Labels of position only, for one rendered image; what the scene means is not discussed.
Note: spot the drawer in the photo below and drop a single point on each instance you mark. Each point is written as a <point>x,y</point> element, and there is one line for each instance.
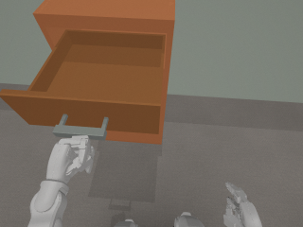
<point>90,75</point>

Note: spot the robot right thigh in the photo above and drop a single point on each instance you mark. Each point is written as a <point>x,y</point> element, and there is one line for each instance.
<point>187,221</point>

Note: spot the left robot hand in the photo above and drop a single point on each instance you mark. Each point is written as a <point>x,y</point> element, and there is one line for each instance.
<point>76,150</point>

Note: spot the cabinet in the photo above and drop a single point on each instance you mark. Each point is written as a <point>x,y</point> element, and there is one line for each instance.
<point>54,17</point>

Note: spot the left robot forearm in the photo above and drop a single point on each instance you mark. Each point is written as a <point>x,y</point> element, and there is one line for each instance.
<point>48,205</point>

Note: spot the handle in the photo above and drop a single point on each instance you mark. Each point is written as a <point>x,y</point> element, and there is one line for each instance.
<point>66,131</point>

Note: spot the right robot shin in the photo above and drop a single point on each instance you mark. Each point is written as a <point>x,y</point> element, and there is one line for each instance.
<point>186,214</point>

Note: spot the right robot hand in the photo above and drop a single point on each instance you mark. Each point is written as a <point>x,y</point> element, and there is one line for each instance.
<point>245,211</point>

